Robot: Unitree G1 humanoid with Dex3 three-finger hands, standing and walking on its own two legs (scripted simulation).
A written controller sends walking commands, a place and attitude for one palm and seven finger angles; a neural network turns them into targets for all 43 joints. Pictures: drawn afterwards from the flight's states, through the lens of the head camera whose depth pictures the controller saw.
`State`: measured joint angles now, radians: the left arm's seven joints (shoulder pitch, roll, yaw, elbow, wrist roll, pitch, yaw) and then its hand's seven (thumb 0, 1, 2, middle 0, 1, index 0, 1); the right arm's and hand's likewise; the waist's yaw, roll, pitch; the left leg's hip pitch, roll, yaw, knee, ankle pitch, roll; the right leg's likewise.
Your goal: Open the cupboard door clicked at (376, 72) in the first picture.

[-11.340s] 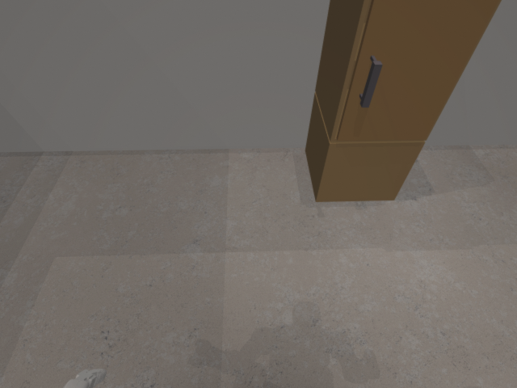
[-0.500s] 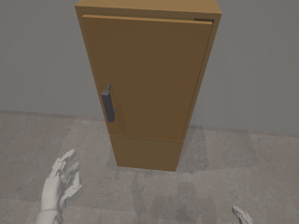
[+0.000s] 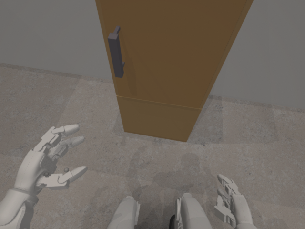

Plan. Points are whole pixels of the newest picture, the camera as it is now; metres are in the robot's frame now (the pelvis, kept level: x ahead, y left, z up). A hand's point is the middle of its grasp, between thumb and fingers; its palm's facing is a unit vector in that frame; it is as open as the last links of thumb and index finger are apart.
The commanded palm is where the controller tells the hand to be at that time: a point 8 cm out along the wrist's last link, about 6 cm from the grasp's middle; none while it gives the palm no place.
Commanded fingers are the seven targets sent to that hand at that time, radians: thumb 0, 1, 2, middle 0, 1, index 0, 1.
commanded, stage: raise the hand with hooked fingers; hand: left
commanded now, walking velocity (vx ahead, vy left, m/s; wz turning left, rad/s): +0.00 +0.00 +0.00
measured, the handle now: (118, 53) +0.61 +0.17 +0.05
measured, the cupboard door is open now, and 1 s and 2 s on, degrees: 0 0 0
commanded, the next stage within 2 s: move the hooked fingers beside the handle in 1.40 s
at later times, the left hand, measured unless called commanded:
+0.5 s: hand (45, 158) +0.25 +0.27 +0.05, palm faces -0.08 -0.99 -0.06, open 13.1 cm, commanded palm +0.24 +0.32 +0.06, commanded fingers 0.00 -0.50 0.30 -0.30 -1.20 -0.30 -1.20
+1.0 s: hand (44, 138) +0.30 +0.28 +0.06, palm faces -0.10 -0.99 -0.05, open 14.0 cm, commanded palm +0.27 +0.33 +0.07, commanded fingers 0.00 -0.50 0.30 -0.30 -1.20 -0.30 -1.20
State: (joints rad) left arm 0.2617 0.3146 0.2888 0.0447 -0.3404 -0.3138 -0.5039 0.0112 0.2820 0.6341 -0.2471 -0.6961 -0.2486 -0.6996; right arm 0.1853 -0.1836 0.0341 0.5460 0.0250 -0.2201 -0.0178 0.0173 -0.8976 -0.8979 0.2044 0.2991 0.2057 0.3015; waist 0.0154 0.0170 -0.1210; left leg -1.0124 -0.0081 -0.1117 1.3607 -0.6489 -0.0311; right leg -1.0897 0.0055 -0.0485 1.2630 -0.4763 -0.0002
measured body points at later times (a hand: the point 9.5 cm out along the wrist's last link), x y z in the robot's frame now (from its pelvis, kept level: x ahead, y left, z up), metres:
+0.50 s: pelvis +0.00 +0.03 +0.01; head +0.08 +0.06 +0.45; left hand +0.25 +0.32 +0.06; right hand +0.19 -0.23 -0.04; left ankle +0.01 +0.13 -0.61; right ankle +0.07 -0.12 -0.61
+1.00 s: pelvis +0.01 +0.01 +0.01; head +0.11 +0.03 +0.45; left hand +0.30 +0.34 +0.07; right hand +0.18 -0.24 -0.07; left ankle +0.01 +0.13 -0.61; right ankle +0.07 -0.12 -0.61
